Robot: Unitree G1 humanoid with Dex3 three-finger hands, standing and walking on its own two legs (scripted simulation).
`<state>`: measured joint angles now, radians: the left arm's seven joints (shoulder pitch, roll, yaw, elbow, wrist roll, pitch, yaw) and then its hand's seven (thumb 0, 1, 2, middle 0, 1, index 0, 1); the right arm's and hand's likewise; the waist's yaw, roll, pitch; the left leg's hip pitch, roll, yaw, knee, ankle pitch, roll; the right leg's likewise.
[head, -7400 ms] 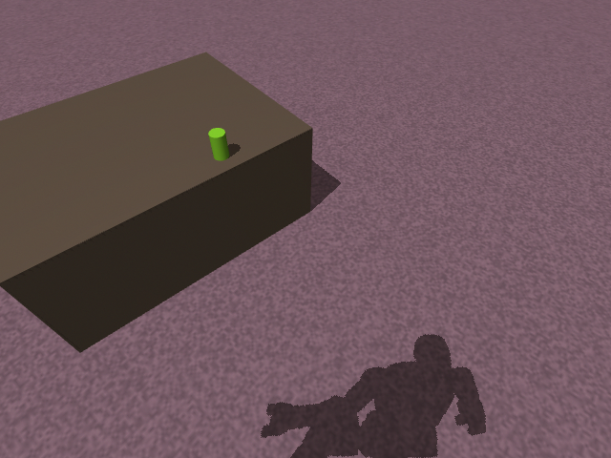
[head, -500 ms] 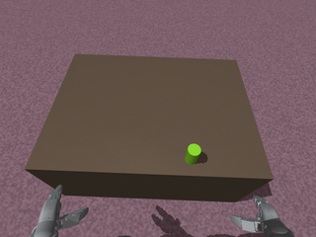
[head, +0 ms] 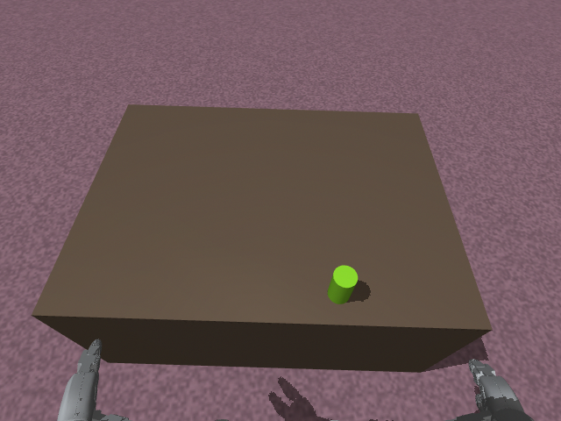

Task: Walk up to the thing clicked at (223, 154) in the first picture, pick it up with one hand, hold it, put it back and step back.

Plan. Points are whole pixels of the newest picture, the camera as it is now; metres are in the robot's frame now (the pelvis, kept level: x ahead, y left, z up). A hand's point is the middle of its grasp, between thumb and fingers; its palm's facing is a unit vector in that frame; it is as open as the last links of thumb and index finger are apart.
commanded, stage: go down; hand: right
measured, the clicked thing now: (341, 285) +0.41 -0.13 -0.25
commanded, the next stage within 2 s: none
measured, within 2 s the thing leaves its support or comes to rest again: neither
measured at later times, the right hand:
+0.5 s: hand (460, 402) +0.17 -0.25 -0.09, palm faces +0.03 +0.95 -0.31, open 17.5 cm
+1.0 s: hand (478, 357) +0.22 -0.28 -0.05, palm faces +0.11 +0.95 -0.28, open 17.5 cm
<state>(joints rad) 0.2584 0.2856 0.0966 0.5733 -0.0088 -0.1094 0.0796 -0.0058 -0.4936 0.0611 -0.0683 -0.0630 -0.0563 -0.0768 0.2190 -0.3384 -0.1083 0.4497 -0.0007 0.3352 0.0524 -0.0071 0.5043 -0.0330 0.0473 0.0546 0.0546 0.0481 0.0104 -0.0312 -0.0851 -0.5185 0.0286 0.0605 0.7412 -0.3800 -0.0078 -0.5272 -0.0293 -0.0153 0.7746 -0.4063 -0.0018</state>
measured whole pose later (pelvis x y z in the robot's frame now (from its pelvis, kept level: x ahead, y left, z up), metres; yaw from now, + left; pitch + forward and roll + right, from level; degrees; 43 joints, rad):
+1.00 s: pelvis -0.01 +0.00 -0.02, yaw -1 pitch +9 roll +2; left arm 0.38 0.26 0.04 0.32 -0.02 -0.14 0.15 -0.01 -0.52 0.04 -0.06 -0.06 -0.06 -0.06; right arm 0.14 -0.43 -0.22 0.23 0.06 0.37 0.14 -0.01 0.54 -0.04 0.05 0.06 0.06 0.05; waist 0.03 -0.01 -0.13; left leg -0.60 0.04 0.08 0.87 -0.43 -0.01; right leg -0.63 -0.02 0.01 0.93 -0.46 -0.01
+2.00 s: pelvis -0.02 -0.01 -0.01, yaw +1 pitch +13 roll +2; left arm 0.29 0.28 -0.01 0.46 -0.01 -0.17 0.09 -0.01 -0.52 0.04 -0.06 -0.06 -0.06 -0.05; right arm -0.57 -0.72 -0.46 1.13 0.12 -0.14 0.49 -0.02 0.57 -0.02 0.05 0.05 0.06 0.04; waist 0.12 0.02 -0.09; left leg -0.66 0.01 0.05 0.78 -0.35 -0.01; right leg -0.68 -0.05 -0.02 0.86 -0.41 -0.01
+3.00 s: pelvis -0.07 -0.01 -0.14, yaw +5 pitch +29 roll +6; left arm 0.34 0.29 0.04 -0.03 0.10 -0.24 -0.03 -0.01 -0.53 0.04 -0.05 -0.05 -0.05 -0.05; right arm -0.69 -0.72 -0.63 1.25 0.11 -0.64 0.45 -0.02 0.61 -0.01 0.06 0.05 0.06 0.04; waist 0.33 0.06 -0.14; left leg -1.40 -0.01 0.10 1.41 -0.52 0.00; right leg -1.45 -0.09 0.06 1.53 -0.60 -0.01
